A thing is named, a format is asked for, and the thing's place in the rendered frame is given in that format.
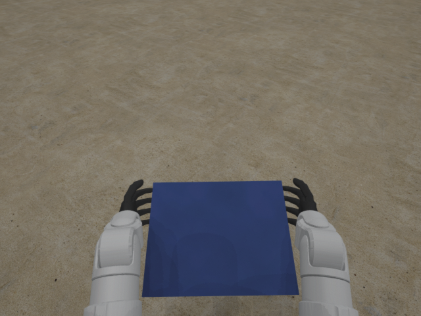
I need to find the carton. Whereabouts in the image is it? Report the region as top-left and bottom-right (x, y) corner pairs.
(142, 180), (299, 297)

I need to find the robot left hand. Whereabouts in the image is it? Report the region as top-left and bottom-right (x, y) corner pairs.
(119, 179), (153, 226)

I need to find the robot left forearm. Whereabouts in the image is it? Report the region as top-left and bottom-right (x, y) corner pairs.
(84, 210), (143, 316)

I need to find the robot right hand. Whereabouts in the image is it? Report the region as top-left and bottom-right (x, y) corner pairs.
(283, 178), (318, 226)

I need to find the robot right forearm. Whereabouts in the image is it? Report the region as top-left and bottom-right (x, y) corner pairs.
(294, 210), (359, 316)

